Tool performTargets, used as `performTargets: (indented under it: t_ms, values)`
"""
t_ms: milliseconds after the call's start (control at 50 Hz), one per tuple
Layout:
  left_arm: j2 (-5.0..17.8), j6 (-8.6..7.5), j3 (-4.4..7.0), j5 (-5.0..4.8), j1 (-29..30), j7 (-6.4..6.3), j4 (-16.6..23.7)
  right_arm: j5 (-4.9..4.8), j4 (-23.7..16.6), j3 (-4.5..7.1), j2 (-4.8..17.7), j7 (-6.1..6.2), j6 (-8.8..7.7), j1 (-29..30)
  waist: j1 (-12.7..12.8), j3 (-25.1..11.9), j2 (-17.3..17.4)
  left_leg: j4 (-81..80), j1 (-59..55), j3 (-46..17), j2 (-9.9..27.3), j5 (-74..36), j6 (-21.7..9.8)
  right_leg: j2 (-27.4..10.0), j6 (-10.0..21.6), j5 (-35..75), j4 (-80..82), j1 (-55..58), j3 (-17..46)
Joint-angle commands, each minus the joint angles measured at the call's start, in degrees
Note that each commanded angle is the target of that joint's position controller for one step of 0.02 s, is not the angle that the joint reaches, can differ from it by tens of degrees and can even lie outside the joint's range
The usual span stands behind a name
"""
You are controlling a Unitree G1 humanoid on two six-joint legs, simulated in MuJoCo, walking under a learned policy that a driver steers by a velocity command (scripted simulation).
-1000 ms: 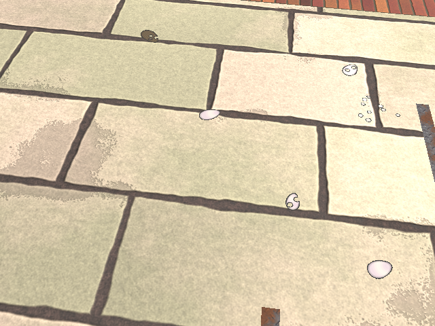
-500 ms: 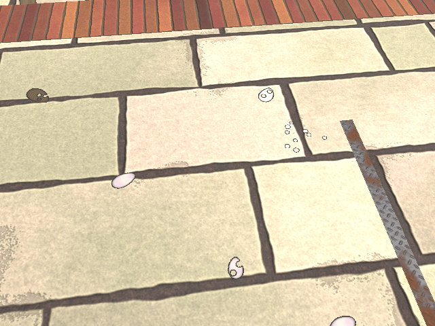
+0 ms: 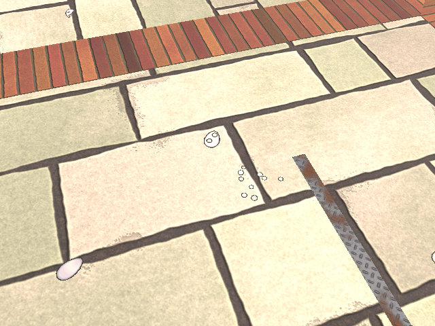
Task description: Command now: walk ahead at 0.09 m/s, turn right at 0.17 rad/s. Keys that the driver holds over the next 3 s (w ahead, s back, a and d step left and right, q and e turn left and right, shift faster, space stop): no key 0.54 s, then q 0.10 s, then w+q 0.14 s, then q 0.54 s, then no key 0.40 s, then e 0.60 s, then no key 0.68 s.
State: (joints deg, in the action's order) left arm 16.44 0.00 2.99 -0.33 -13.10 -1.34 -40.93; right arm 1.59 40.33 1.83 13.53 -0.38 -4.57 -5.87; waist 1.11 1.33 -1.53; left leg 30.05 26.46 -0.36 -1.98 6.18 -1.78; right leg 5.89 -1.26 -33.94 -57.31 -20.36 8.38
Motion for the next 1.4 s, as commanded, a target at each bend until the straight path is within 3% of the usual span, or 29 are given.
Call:
performTargets:
  t_ms: [20, 80, 160, 200, 220, 240, 260, 360, 540, 600, 660, 700, 740, 780, 800, 840, 880, 900, 920, 940, 960, 980, 1000, 1040, 1080, 1140, 1220, 1360, 1400]
  values:
    - [6.7, 2.43, 1.98, 0.03, -3.2, -0.6, 2.2, -0.62, -3.1, 1.02, 6.0, -0.07, 1.3, -0.6, -0.3, -9.0, 5.6, -10.3, -16.6, -22.4, 18.1, -6.5, -11.4, -6.4, -3.0, 0.9, -6.9, -9.5, 0.1]
    - [2.0, 2.77, 0.69, 0.28, -4.3, -0.65, 1.0, -0.05, -2.7, 1.48, 7.0, 0.05, 2.71, 2.2, 0.6, -6.1, 10.6, -13.2, -7.3, -12.3, 11.0, -1.5, -8.6, -6.2, -3.0, 5.3, 9.0, 1.1, -5.5]
    - [1.8, 1.93, 0.77, 0.61, -5.3, -0.32, -1.0, -1.11, -1.4, 1.27, 6.7, 0.54, 3.23, 0.5, 0.8, -8.3, 10.0, -11.3, -8.5, -11.5, 11.2, 6.6, -8.4, -5.8, -0.8, 20.0, 26.2, 9.6, -7.4]
    - [3.4, 1.77, 0.87, 2.04, -3.3, -0.24, -0.1, -1.03, -0.2, 0.58, 5.0, 0.45, 2.98, -1.8, 0.3, -6.5, 7.2, -10.7, -4.4, -10.5, 9.3, 17.3, -3.6, -8.7, 1.8, 24.1, 30.1, 13.1, -4.1]
    - [6.4, 1.74, 1.46, 2.02, -1.8, -0.43, 0.6, -0.48, -0.3, 0.71, 5.4, 0.17, 2.7, -2.8, -1.9, -4.0, 2.5, -9.2, -3.3, -7.4, 6.1, 20.1, -1.2, -11.3, 3.9, 19.8, 30.3, 9.6, -1.3]
    - [5.5, 1.45, 1.53, 1.65, -2.1, -0.23, -0.6, -0.29, -0.3, 0.81, 5.2, 0.13, 2.55, -1.6, -1.8, -2.4, -1.6, -7.1, -7.2, -3.6, 3.5, 17.1, 0.6, -10.4, 5.0, 10.0, 31.8, 2.9, -1.2]
    - [3.3, 0.86, 0.93, 1.72, -1.4, -0.11, -0.5, -0.3, -0.3, 0.79, 5.0, 0.22, 2.45, -0.5, -1.6, -1.3, -2.2, -4.8, -10.3, -3.1, 3.2, 13.3, 1.0, -10.1, 4.5, 7.0, 33.7, -0.5, -1.1]
    - [2.5, -1.45, 0.55, 1.18, -2.3, -0.17, -1.5, -0.78, 1.8, 0.97, 4.2, 0.78, 2.66, -2.6, -1.9, -1.7, -1.5, -1.4, -13.4, -2.9, 3.5, 2.0, -0.5, -9.3, 2.3, 16.8, 32.1, 0.3, -2.1]
    - [1.7, -1.38, 0.31, 0.77, -4.5, -0.51, -3.4, -1.33, 5.5, 1.44, 4.4, 1.29, 3.49, -2.7, -1.3, -2.6, 1.4, 0.2, -15.5, -3.2, 3.9, -6.0, -0.1, -8.1, 2.3, 24.4, 30.2, 3.0, -3.5]
    - [4.2, -0.97, 1.42, 0.64, -4.5, -1.38, -3.2, -2.02, 4.9, 2.2, 6.7, 1.52, 3.9, -0.3, -0.4, -2.0, 1.1, 2.3, -10.5, -3.6, 3.0, -7.8, -0.8, -8.0, 2.7, 26.1, 28.7, 6.0, -4.7]
    - [5.2, -0.23, 2.39, 0.76, -7.2, -2.57, -3.1, -2.34, 3.9, 2.49, 6.1, 1.52, 4.52, 0.5, 0.9, -3.1, -2.2, 7.0, -4.7, -2.6, 0.7, -1.2, -0.4, -12.1, 5.8, 23.9, 30.7, 8.8, -1.7]
    - [6.8, -0.4, 3.03, 0.34, -6.9, -2.83, -2.4, -2.58, 2.5, 2.41, 4.9, 0.82, 4.66, 2.1, 1.7, -0.8, -10.3, 17.0, 4.9, 1.7, -0.6, 20.0, -0.1, -22.8, 12.5, 8.8, 38.2, 11.1, 9.8]
    - [7.3, -2.06, 3.23, 0.57, -7.0, -2.79, -1.7, -3.29, -0.2, 2.7, 5.7, -0.24, 3.91, 6.8, 3.1, 5.1, -7.5, 27.4, 16.1, -2.6, 4.9, 27.0, -1.5, -30.0, 16.7, 3.6, 43.5, 12.4, 18.2]
    - [7.8, -3.07, 3.55, -0.55, -4.0, -2.35, -1.5, -3.65, -0.2, 2.3, 5.0, -0.96, 3.31, 6.3, 2.0, 6.2, -5.0, 22.0, 17.0, -2.9, 7.5, 24.1, -2.1, -27.9, 13.4, 7.0, 43.6, 15.6, 11.8]
    - [8.3, -2.96, 3.69, -0.53, -2.1, -2.09, -1.3, -3.28, 0.1, 2.15, 4.7, -1.35, 3.17, 5.8, 1.7, 5.8, -4.9, 18.5, 12.1, -0.3, 6.7, 21.4, -1.8, -25.0, 11.6, 16.3, 42.0, 13.9, 5.9]
    - [9.8, -1.94, 4.17, -0.62, 1.0, -1.62, -0.8, -2.85, 1.8, 2.65, 5.4, -1.98, 3.28, 0.5, -0.9, 1.4, -5.6, 10.4, -3.0, 6.4, 2.0, 12.5, -0.6, -20.0, 8.2, 32.0, 35.9, 8.8, -4.6]
    - [8.4, -1.49, 3.71, -0.77, -0.5, -1.55, -1.0, -2.65, 4.3, 4.82, 8.7, -1.82, 3.98, -8.8, -4.7, -5.1, -2.2, 2.1, -18.9, 7.9, -3.4, 3.1, -1.3, -15.2, 4.0, 42.5, 19.6, 5.3, -12.3]
    - [5.6, -1.72, 2.87, 0.62, -0.3, -1.62, 0.5, -2.71, 3.9, 6.47, 14.2, -0.86, 4.18, -13.3, -6.2, -7.5, 9.2, -3.2, -28.5, -9.0, 5.9, -8.4, -6.0, -11.2, -1.5, 27.4, 0.9, -6.3, -15.8]
    - [0.3, -2.67, 1.08, 2.11, -0.9, -1.72, 3.8, -1.46, 1.4, 6.56, 20.3, -0.63, 3.54, -13.7, -4.0, -13.0, 21.0, -11.4, -34.1, -40.6, 22.9, -21.1, -18.8, -2.3, -4.3, -6.2, -13.8, -19.6, -9.8]
    - [3.7, -3.19, 1.68, 0.11, -0.5, -1.48, 3.3, -0.83, 0.5, 5.46, 16.7, -0.99, 2.63, -13.0, -5.3, -14.7, 12.7, -13.1, -32.9, -41.1, 24.4, -17.5, -21.7, -4.6, -3.7, -5.3, -20.6, -20.5, -2.0]
    - [5.6, -3.24, 2.04, -1.11, 0.9, -1.31, 3.4, -1.37, 0.1, 4.88, 14.4, -0.82, 2.08, -9.8, -4.0, -9.3, 9.3, -11.5, -29.2, -33.6, 21.9, -12.3, -20.1, -6.5, -2.6, -1.1, -20.3, -23.8, -2.9]
    - [6.4, -3.04, 2.46, -0.34, 1.7, -1.63, 2.5, -2.34, -0.3, 4.4, 12.6, -0.51, 2.17, -6.6, -2.8, -5.6, 4.6, -10.8, -24.1, -26.8, 18.0, -9.9, -15.8, -8.9, -1.9, 3.9, -16.3, -23.0, -3.3]
    - [7.1, -2.68, 2.93, 0.76, 2.3, -2.2, 2.2, -2.53, -1.2, 4.05, 11.6, -0.08, 2.64, -3.8, -1.8, -4.4, 3.9, -10.9, -20.0, -22.7, 15.2, -11.1, -13.0, -9.9, -1.7, 7.8, -11.9, -20.6, -3.4]
    - [6.4, -2.1, 3.04, 1.28, 0.7, -1.96, 2.1, -1.64, -2.3, 3.81, 11.5, 0.74, 3.31, -2.8, -0.1, -5.3, 5.5, -10.9, -15.3, -17.6, 11.7, -20.3, -11.9, -8.4, -2.2, 13.5, -8.5, -14.5, -4.4]
    - [4.6, -2.05, 2.54, 1.15, 0.4, -1.8, 2.5, -1.7, -2.4, 4.2, 12.4, 1.33, 3.44, -4.8, 0.1, -7.3, 5.4, -10.2, -16.7, -16.8, 11.5, -25.8, -12.5, -7.1, -2.9, 15.6, -4.2, -14.0, -4.4]
    - [4.1, -1.61, 2.11, 1.0, 4.1, -1.92, 3.9, -2.58, -2.7, 4.4, 12.7, 2.18, 4.29, -5.9, -0.9, -7.7, 6.4, -9.9, -18.5, -18.9, 11.7, -20.7, -11.9, -6.3, -3.9, 18.0, 3.4, -15.5, -3.1]
    - [4.4, -1.61, 2.01, 0.7, 8.7, -1.32, 5.3, -2.61, -3.4, 4.67, 13.0, 2.89, 5.45, -6.1, -2.0, -5.5, 8.1, -9.8, -16.9, -22.5, 10.4, -10.6, -10.6, -5.0, -4.2, 20.4, 10.9, -14.3, -1.7]
    - [5.2, -3.57, 2.22, 0.03, 9.4, 0.2, 5.8, -2.72, -5.4, 4.66, 12.5, 2.94, 6.73, -5.2, -2.3, -7.4, 9.8, -3.2, -21.0, -28.1, 9.9, -22.1, -9.9, -3.2, -2.4, 17.4, 22.3, -6.7, -2.1]
    - [5.2, -4.09, 2.43, 0.24, 6.6, 0.77, 4.8, -3.26, -6.0, 4.1, 11.4, 3.08, 6.91, -3.4, 0.0, -7.5, 9.6, -0.8, -18.7, -27.1, 7.2, -19.3, -7.2, -4.0, -0.4, 29.3, 35.1, 3.2, -3.5]
